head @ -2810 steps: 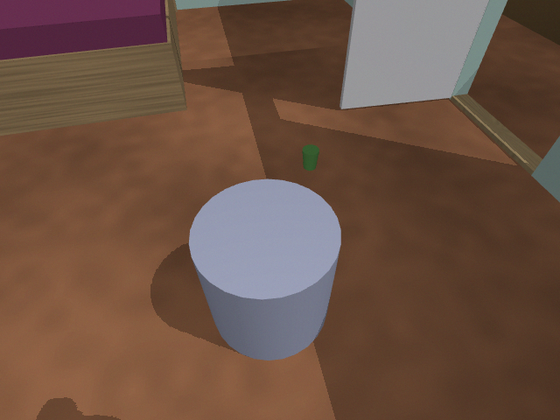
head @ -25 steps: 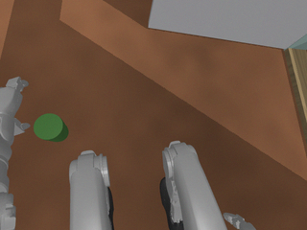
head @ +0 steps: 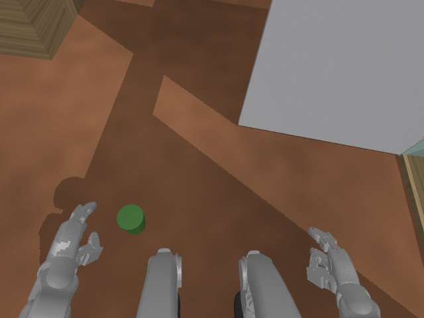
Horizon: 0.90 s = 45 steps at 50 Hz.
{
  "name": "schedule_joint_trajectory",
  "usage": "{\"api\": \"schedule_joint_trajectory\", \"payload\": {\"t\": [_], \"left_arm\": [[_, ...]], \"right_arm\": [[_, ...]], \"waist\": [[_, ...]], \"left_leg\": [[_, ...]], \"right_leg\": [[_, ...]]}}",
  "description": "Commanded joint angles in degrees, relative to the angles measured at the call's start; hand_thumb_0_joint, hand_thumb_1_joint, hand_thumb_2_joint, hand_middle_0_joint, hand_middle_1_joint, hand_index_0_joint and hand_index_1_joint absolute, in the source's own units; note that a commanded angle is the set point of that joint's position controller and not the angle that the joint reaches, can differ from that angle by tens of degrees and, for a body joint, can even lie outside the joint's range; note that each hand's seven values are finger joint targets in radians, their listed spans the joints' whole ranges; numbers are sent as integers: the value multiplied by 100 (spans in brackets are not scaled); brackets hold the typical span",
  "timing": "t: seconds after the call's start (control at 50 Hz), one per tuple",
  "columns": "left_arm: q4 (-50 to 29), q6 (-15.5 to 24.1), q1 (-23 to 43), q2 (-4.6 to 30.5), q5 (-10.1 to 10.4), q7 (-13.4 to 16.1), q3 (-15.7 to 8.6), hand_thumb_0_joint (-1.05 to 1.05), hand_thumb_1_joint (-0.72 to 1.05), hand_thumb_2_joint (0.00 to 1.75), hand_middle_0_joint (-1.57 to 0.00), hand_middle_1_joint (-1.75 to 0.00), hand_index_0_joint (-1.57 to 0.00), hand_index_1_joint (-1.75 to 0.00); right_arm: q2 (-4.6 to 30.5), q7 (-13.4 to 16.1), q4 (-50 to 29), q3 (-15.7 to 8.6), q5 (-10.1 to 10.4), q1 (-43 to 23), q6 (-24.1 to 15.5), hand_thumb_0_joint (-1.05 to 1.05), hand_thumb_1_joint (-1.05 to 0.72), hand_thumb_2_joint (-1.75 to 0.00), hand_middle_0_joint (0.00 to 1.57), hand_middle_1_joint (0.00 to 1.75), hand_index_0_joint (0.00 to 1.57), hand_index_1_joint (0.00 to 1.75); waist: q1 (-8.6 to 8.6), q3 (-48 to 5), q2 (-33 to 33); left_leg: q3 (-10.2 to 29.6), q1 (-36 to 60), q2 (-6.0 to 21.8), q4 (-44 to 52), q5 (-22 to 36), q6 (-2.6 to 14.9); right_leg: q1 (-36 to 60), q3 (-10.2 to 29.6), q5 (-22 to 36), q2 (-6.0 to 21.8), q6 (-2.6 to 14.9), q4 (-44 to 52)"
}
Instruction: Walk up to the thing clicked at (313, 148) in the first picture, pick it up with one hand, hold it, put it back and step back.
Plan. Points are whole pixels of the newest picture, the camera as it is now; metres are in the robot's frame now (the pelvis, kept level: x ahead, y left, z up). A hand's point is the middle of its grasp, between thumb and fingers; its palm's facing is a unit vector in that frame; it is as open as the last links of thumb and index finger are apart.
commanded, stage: home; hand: left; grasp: from above
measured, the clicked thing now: (133, 221) +0.44 +0.26 -0.51
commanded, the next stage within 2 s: none
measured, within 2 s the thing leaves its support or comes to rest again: neither
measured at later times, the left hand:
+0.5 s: hand (81, 264) +0.22 +0.18 +0.09, palm faces +0.10 -0.97 -0.20, open 7.4 cm
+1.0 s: hand (87, 271) +0.21 +0.17 +0.09, palm faces +0.10 -0.98 -0.20, open 7.4 cm
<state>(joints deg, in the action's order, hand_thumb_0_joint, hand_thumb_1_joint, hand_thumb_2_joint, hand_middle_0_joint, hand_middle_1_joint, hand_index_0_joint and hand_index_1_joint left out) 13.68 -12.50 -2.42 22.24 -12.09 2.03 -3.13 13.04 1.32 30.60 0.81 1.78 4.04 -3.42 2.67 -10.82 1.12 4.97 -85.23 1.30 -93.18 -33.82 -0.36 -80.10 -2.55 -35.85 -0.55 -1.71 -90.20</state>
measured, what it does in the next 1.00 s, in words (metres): rises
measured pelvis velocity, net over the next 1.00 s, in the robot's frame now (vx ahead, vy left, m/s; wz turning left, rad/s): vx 0.06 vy -0.01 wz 0.06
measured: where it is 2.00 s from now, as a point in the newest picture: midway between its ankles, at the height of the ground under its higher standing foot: outside the picture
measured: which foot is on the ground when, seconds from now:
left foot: down 0.00-1.00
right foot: down 0.00-1.00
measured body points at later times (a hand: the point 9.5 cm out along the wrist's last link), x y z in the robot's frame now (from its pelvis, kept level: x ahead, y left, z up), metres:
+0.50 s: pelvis +0.06 +0.00 +0.14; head +0.08 +0.01 +0.59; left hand +0.21 +0.24 +0.11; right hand +0.21 -0.24 +0.07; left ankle +0.07 +0.12 -0.54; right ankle +0.06 -0.14 -0.54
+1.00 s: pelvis +0.06 -0.01 +0.14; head +0.08 -0.01 +0.59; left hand +0.21 +0.23 +0.11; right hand +0.24 -0.25 +0.08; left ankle +0.07 +0.12 -0.54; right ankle +0.06 -0.14 -0.54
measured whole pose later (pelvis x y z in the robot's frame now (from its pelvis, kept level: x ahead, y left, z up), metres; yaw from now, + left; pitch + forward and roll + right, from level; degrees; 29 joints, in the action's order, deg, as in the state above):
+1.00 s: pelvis +0.06 -0.01 +0.14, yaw +3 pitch +9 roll -2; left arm -6.6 -25.4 -28.4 12.7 3.1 1.2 -1.5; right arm 12.6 10.3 30.5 2.1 0.3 16.5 -13.5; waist 2.2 -9.0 2.3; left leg 3.9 -40.0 1.6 -57.2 -26.7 -1.2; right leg -35.4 -2.5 -28.2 -0.2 -0.6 -54.2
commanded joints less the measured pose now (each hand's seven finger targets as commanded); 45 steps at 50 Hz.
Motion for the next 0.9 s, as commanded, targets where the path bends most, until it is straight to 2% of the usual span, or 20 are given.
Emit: {"api": "schedule_joint_trajectory", "payload": {"t": [0.0,0.04,0.1,0.18,0.22,0.3,0.34,0.44,0.52,0.58,0.64,0.72,0.76,0.82,0.86,0.88], "left_arm": [[-1640,-131,262,646,542,199,-380,0,90,90,-20,-30,-20,-30],[-1748,-314,-141,538,738,256,-439,0,90,90,-20,-30,-20,-30],[-1973,-545,-564,268,981,304,-377,0,90,90,-20,-30,-20,-30],[-2234,-837,-1193,-11,1323,309,-414,0,90,90,-20,-30,-20,-30],[-2450,-946,-1480,-134,1451,291,-374,0,90,90,-20,-30,-20,-30],[-2957,-1096,-2047,-266,1604,249,-387,0,90,90,-20,-30,-20,-30],[-3019,-1158,-2315,-379,1592,219,-275,0,90,90,-20,-30,-20,-30],[-3214,-1183,-2613,-444,1535,97,-202,0,90,90,-20,-30,-20,-30],[-3242,-1168,-2549,-421,1538,0,-206,0,89,90,-20,-30,-20,-30],[-3165,-1117,-2407,-434,1519,-66,-174,0,89,89,-20,-30,-20,-30],[-3161,-1077,-2422,-390,1505,-86,-251,0,90,90,-20,-30,-20,-30],[-3217,-1043,-2445,-366,1490,-88,-236,0,87,89,-20,-30,-20,-30],[-3160,-1036,-2383,-377,1482,-87,-188,0,89,90,-20,-30,-20,-30],[-3084,-1027,-2420,-371,1459,-70,-215,0,89,90,-20,-30,-20,-30],[-3111,-1021,-2433,-341,1466,-61,-241,0,90,90,-20,-30,-20,-30],[-3108,-1031,-2411,-363,1465,-61,-204,0,90,90,-20,-30,-20,-30]], "right_arm": [[819,289,-642,-297,20,359,-369,0,-90,-90,20,30,20,30],[775,388,-701,-240,33,470,-437,0,-90,-90,20,30,20,30],[679,557,-705,-162,10,607,-537,0,-90,-90,20,30,20,30],[617,763,-749,-68,5,809,-667,0,-90,-90,20,30,20,30],[578,841,-824,-40,-10,882,-739,0,-90,-90,20,30,20,30],[524,962,-986,-33,-7,972,-890,0,-90,-90,20,30,20,30],[501,1001,-1037,-28,-23,989,-952,0,-90,-90,20,30,20,30],[552,1016,-1112,-111,-65,997,-1079,0,-90,-90,20,30,20,30],[606,1011,-1089,-147,-95,943,-1182,0,-90,-90,20,30,20,30],[623,1002,-1026,-174,-116,941,-1242,0,-90,-90,20,30,20,30],[639,989,-1004,-181,-132,919,-1299,0,-90,-90,20,30,20,30],[655,984,-976,-188,-137,903,-1331,0,-90,-90,20,30,20,30],[648,979,-934,-176,-149,896,-1333,0,-90,-90,20,30,20,30],[647,984,-933,-171,-155,857,-1340,0,-90,-90,20,30,20,30],[638,984,-929,-168,-152,817,-1345,0,-90,-90,20,30,20,30],[642,993,-927,-161,-150,821,-1348,0,-90,-90,20,30,20,30]], "waist": [[202,-2021,706],[131,-1860,668],[189,-1713,613],[105,-1339,583],[131,-1111,466],[-2,-869,461],[17,-653,335],[15,-289,202],[31,-83,84],[62,-138,102],[22,-139,142],[-10,-359,188],[35,-346,231],[-27,-174,168],[-55,-250,184],[-8,-263,117]], "left_leg": [[104,2957,14,2246,116,124],[165,3292,15,2564,240,104],[107,3670,15,2891,822,86],[43,4211,12,3422,1314,62],[-25,4363,-10,3658,1406,79],[-164,4759,-54,4017,1752,78],[-194,4820,-80,4137,1786,96],[-166,5011,-70,4435,1700,105],[-224,5046,-88,4516,1574,116],[-255,5155,-99,4489,1670,112],[-264,5205,-111,4510,1634,108],[-271,5369,-110,4437,2069,97],[-285,5394,-116,4397,2155,99],[-283,5281,-122,4440,1939,103],[-299,5294,-128,4450,1905,105],[-309,5329,-123,4422,1936,116]], "right_leg": [[1548,57,570,-97,284,1981],[1893,43,700,-95,284,2262],[2519,21,1164,-115,271,2661],[3197,-28,1535,-123,262,3219],[3548,-58,1647,-131,236,3562],[4065,-98,1909,-137,230,3998],[4174,-124,1936,-143,221,4183],[4297,-167,1828,-154,202,4438],[4327,-184,1652,-149,176,4569],[4307,-153,1735,-137,167,4559],[4388,-147,1722,-120,163,4573],[4515,-125,2121,-117,163,4480],[4515,-104,2237,-104,153,4490],[4464,-102,2045,-94,152,4544],[4498,-101,2012,-93,151,4572],[4484,-84,2055,-92,142,4573]]}}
